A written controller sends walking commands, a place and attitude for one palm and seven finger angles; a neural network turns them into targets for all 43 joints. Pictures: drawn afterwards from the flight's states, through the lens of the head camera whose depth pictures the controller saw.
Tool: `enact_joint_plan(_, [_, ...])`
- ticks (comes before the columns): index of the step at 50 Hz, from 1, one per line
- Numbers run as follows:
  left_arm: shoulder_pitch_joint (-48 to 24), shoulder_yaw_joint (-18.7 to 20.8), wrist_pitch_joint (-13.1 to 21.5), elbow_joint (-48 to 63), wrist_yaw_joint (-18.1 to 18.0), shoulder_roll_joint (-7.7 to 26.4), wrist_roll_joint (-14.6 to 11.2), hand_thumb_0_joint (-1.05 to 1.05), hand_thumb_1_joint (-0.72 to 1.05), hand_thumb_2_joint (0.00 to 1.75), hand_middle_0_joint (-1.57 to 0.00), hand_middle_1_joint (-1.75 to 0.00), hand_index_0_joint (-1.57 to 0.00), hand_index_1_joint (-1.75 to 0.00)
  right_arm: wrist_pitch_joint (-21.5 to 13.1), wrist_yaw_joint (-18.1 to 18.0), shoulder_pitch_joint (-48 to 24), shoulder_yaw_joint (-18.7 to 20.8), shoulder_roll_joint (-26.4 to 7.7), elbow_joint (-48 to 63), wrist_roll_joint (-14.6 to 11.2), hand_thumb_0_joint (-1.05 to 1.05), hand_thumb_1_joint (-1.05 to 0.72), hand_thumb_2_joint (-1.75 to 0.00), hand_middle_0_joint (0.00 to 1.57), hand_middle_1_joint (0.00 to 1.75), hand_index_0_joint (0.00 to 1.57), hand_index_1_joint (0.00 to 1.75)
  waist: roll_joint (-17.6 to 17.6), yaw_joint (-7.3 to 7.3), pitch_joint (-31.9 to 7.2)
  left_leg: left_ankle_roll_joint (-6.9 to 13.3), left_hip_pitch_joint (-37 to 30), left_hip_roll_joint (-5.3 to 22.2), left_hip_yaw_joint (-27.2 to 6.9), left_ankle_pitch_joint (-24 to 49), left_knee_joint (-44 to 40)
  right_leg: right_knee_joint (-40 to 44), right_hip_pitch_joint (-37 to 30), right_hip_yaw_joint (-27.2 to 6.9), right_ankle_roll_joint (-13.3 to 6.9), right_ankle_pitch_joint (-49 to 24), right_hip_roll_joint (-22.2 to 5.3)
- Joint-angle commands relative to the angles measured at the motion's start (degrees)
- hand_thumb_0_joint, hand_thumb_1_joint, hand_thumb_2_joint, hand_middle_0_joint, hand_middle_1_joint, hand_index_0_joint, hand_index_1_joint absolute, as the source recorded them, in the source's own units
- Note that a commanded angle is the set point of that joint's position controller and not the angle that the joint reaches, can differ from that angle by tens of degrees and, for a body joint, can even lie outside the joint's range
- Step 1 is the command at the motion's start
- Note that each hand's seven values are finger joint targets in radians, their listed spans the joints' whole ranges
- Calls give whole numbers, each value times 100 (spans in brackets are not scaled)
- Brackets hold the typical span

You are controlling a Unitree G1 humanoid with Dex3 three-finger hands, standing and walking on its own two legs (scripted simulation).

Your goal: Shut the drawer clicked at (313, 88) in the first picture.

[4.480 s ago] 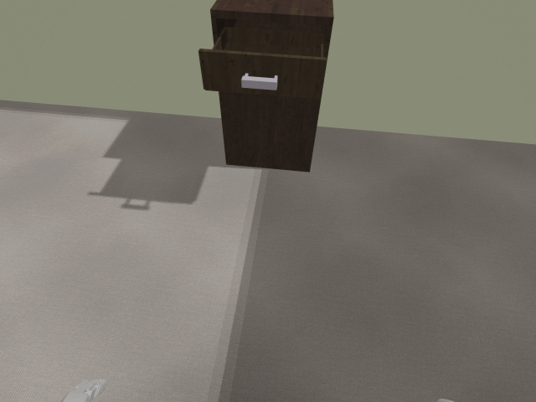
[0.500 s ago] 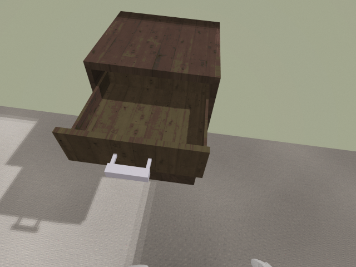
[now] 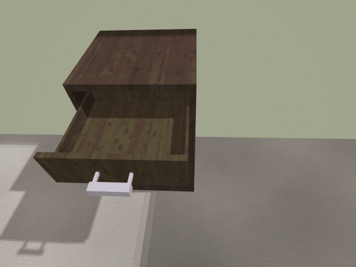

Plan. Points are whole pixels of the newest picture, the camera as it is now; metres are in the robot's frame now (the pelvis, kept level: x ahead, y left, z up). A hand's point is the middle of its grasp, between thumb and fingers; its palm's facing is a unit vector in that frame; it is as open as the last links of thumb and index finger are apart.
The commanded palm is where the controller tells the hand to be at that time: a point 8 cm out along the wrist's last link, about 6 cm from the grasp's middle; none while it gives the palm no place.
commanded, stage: come to a stop and stand still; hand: left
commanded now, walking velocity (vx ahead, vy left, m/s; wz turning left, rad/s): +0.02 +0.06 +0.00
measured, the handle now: (112, 182) +0.35 +0.22 -0.07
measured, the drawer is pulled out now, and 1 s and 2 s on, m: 0.29 0.29 0.29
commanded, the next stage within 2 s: look again from close up in 0.46 s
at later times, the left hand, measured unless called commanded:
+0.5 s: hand out of the picture -0.05 +0.18 -0.17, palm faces +0.04 -0.98 -0.21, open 7.4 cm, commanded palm none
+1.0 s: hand out of the picture -0.04 +0.19 -0.18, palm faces +0.01 -0.98 -0.19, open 7.4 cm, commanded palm none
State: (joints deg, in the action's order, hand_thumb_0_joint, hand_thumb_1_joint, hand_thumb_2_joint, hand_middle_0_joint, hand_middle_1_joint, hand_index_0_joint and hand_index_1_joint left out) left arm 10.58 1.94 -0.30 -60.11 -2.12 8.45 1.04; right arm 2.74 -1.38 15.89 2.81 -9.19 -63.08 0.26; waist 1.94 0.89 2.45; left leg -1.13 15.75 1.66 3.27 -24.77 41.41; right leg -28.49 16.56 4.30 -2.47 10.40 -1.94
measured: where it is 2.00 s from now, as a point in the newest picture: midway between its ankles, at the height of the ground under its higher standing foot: outside the picture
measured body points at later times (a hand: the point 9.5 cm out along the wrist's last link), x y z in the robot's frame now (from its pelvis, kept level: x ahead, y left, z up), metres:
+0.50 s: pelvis -0.03 +0.01 +0.00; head -0.02 +0.00 +0.45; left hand -0.05 +0.24 -0.15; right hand -0.06 -0.18 -0.17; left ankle -0.06 +0.15 -0.74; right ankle -0.06 -0.07 -0.74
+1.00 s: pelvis -0.03 +0.03 +0.00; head -0.03 +0.03 +0.45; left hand -0.03 +0.25 -0.16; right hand -0.04 -0.19 -0.16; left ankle -0.06 +0.12 -0.74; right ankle -0.06 -0.07 -0.74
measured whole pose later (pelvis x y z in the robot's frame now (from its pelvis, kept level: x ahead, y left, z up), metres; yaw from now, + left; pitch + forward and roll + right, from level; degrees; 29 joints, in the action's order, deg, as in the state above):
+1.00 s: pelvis -0.03 +0.03 +0.00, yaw -1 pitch -1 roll +0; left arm 18.8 -0.9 1.2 -62.3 -2.4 8.1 0.5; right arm -1.0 -2.0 17.9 -1.2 -8.4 -62.7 0.5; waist 0.5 0.2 0.1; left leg 1.7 9.9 -0.1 3.9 -17.7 28.1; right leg -27.2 9.7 3.3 -2.1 17.1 1.2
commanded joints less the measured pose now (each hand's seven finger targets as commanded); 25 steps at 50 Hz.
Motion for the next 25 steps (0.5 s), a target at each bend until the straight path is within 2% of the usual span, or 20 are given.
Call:
enact_joint_plan(1, [313, 321, 31, 228, -67, 1086, 44, 0, 90, 90, -20, -30, -20, -30, -71, 18, 308, 49, -229, 240, 18, 0, -90, -90, 20, 30, 20, 30, -1015, -249, -317, -42, 217, 52, -193, -227, 226, 1299, -477, -1455, -863, -920, -1576])
enact_joint_plan(3, [303, 347, 3, 241, -64, 1085, 57, 0, 90, 90, -20, -30, -20, -30, -103, 28, 411, 30, -190, 247, 36, 0, -90, -90, 20, 30, 20, 30, -1061, -269, -291, -19, 143, 17, -152, -77, -193, 1371, -459, -1487, -768, -252, -1471])
enact_joint_plan(4, [306, 355, -3, 236, -64, 1082, 54, 0, 90, 90, -20, -30, -20, -30, -124, 28, 517, 17, -167, 226, 37, 0, -90, -90, 20, 30, 20, 30, -1038, -233, -335, -8, -2, 11, -125, 67, -569, 1377, -422, -1510, -720, 78, -1428])
enact_joint_plan(5, [265, 358, -19, 237, -63, 1062, 39, 0, 90, 90, -20, -30, -20, -30, -147, 24, 682, 2, -133, 175, 39, 0, -90, -90, 20, 30, 20, 30, -1058, -180, -357, 16, -328, -16, -90, 300, -1060, 1351, -253, -1467, -617, 470, -1332])
enact_joint_plan(6, [194, 336, -36, 218, -51, 1014, 18, 0, 90, 90, -20, -30, -20, -30, -166, 22, 917, -12, -98, 51, 41, 0, -90, -90, 20, 30, 20, 30, -1039, -86, -385, 29, -876, -92, 4, 634, -1665, 1347, 114, -1317, -428, 1122, -1172])
enact_joint_plan(7, [124, 301, -58, 231, -43, 875, -3, 0, 90, 90, -20, -30, -20, -30, -200, 16, 1101, -29, -141, -13, 58, 0, -90, -90, 20, 30, 20, 30, -804, -14, -261, 83, -1096, -56, -100, 682, -2088, 1190, 427, -1192, -220, 1503, -915])
enact_joint_plan(8, [98, 252, -76, 253, -25, 673, -25, 0, 90, 90, -20, -30, -20, -30, -239, 2, 1162, -23, -246, -21, 105, 0, -90, -90, 20, 30, 20, 30, -137, -13, -118, 229, -824, 276, -612, 311, -2569, 775, 513, -898, -14, 1540, -536])
enact_joint_plan(9, [134, 192, -75, 256, 17, 432, -63, 0, 90, 90, -20, -30, -20, -30, -276, -16, 1013, -15, -430, 45, 155, 0, -90, -90, 20, 30, 20, 30, 527, -97, 63, 428, -130, 839, -1282, -306, -3144, 226, 270, -447, 184, 995, -136])
enact_joint_plan(10, [96, 169, -46, 247, 41, 308, -43, 0, 90, 90, -20, -30, -20, -30, -293, -43, 705, -26, -575, 172, 166, 0, -90, -90, 20, 30, 20, 30, 740, -179, 276, 568, 537, 1161, -1545, -701, -3525, -180, -69, -174, 238, 519, -23])
enact_joint_plan(11, [199, 165, -69, 170, 64, 334, 31, 0, 90, 90, -20, -30, -20, -30, -333, -47, 335, -34, -555, 208, 150, 0, -90, -90, 20, 30, 20, 30, 1103, -283, 311, 660, 787, 1227, -1662, -908, -3707, -593, -245, -151, 259, 502, -5])
enact_joint_plan(12, [295, 150, -78, 59, 88, 362, 73, 0, 90, 90, -20, -30, -20, -30, -349, -61, 128, -46, -532, 236, 127, 0, -90, -90, 20, 30, 20, 30, 1127, -308, 421, 692, 781, 1193, -1511, -956, -3700, -950, -186, -164, 252, 567, 5])
enact_joint_plan(14, [469, 142, -69, -33, 135, 281, 88, 0, 90, 90, -20, -30, -20, -30, -358, -89, 174, -38, -553, 241, 115, 0, -90, -90, 20, 30, 20, 30, 829, -271, 598, 811, 613, 1165, -1437, -834, -3608, -1584, 199, -216, 236, 828, 94])
enact_joint_plan(16, [495, 111, -17, -53, 149, 277, 76, 0, 90, 90, -20, -30, -20, -30, -384, -100, 385, -38, -528, 166, 104, 0, -90, -90, 20, 30, 20, 30, 391, -179, 790, 937, 91, 1214, -1421, -325, -3442, -1597, 713, -239, 215, 1068, 41])
enact_joint_plan(18, [390, 69, 48, -10, 144, 204, 44, 0, 90, 90, -20, -30, -20, -30, -403, -109, 634, -26, -549, 71, 140, 0, -90, -90, 20, 30, 20, 30, 509, -9, 757, 1000, -410, 1228, -1413, 529, -3162, -1041, 799, -191, 237, 1355, -14])
enact_joint_plan(20, [562, 43, 106, -83, 127, 168, -4, 0, 90, 90, -20, -30, -20, -30, -407, -128, 757, -37, -518, -18, 133, 0, -90, -90, 20, 30, 20, 30, 574, -8, 505, 963, -685, 1140, -1248, 1660, -2689, -203, 327, -129, 246, 1172, 30])
enact_joint_plan(21, [832, 41, 138, -193, 117, 182, -27, 0, 90, 90, -20, -30, -20, -30, -418, -137, 704, -55, -492, -46, 98, 0, -90, -90, 20, 30, 20, 30, 396, -116, 332, 859, -689, 1024, -1064, 2191, -2327, 462, -108, -143, 247, 556, 42])
enact_joint_plan(22, [1099, 47, 187, -324, 88, 240, -31, 0, 90, 90, -20, -30, -20, -30, -438, -141, 752, -67, -402, -45, 68, 0, -90, -90, 20, 30, 20, 30, 89, -134, -13, 660, -580, 803, -846, 2487, -1910, 857, -743, -409, 187, -129, -93])
enact_joint_plan(23, [1360, 58, 229, -448, 42, 401, -30, 0, 90, 90, -20, -30, -20, -30, -467, -134, 705, -97, -232, -18, 14, 0, -90, -90, 20, 30, 20, 30, -374, -171, -189, 403, -196, 483, -445, 2076, -1518, 893, -1284, -933, 72, -1142, -546])
enact_joint_plan(24, [1441, 63, 251, -528, 21, 598, -33, 0, 90, 90, -20, -30, -20, -30, -479, -118, 670, -144, -66, 15, -3, 0, -90, -90, 20, 30, 20, 30, -796, -131, -314, 227, 77, 215, -164, 1220, -1432, 875, -1548, -1199, -99, -2006, -985])
enact_joint_plan(25, [1459, 48, 271, -569, 12, 626, -51, 0, 90, 90, -20, -30, -20, -30, -456, -105, 587, -165, -13, 8, 16, 0, -90, -90, 20, 30, 20, 30, -1001, -123, -393, 115, 82, 98, -64, 808, -1351, 846, -1627, -1313, -264, -2622, -1157])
